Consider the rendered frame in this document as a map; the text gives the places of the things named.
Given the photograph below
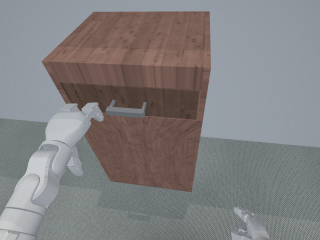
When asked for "robot right hand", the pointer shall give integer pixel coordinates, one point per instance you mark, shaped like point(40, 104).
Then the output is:
point(255, 227)

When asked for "drawer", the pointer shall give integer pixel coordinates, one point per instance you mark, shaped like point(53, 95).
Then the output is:
point(160, 102)

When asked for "cabinet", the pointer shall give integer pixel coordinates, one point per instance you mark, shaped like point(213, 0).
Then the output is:
point(156, 49)

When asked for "handle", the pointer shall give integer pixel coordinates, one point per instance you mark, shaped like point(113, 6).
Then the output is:
point(125, 112)

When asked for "robot left hand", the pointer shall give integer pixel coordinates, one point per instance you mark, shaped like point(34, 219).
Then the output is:
point(69, 126)

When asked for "left robot forearm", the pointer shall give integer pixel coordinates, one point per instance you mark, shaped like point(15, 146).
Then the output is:
point(25, 210)

